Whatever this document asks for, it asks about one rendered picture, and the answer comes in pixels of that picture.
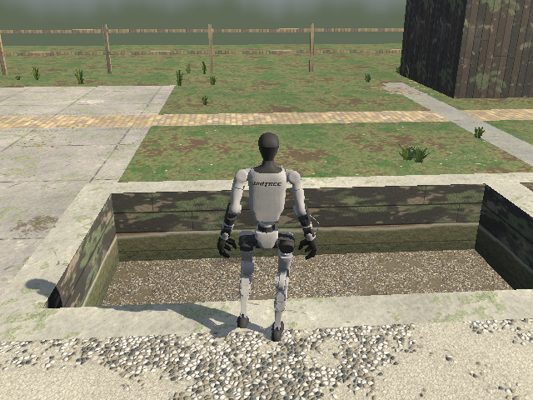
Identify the left robot forearm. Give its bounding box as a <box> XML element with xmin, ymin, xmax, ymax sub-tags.
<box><xmin>220</xmin><ymin>203</ymin><xmax>237</xmax><ymax>240</ymax></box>

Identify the right robot hand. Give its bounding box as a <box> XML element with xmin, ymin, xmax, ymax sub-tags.
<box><xmin>298</xmin><ymin>238</ymin><xmax>317</xmax><ymax>260</ymax></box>

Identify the robot head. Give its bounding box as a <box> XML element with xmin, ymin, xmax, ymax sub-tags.
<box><xmin>253</xmin><ymin>132</ymin><xmax>282</xmax><ymax>173</ymax></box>

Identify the left robot foot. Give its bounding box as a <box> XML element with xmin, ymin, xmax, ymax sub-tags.
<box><xmin>237</xmin><ymin>314</ymin><xmax>249</xmax><ymax>328</ymax></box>

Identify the robot right upper arm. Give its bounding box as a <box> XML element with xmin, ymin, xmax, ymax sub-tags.
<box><xmin>285</xmin><ymin>169</ymin><xmax>306</xmax><ymax>217</ymax></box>

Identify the right robot forearm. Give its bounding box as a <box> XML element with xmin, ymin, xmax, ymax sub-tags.
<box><xmin>298</xmin><ymin>204</ymin><xmax>316</xmax><ymax>241</ymax></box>

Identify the robot left upper arm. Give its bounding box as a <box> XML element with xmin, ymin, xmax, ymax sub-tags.
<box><xmin>228</xmin><ymin>168</ymin><xmax>251</xmax><ymax>215</ymax></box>

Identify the left robot hand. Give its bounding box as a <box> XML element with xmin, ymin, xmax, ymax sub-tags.
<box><xmin>217</xmin><ymin>237</ymin><xmax>237</xmax><ymax>258</ymax></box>

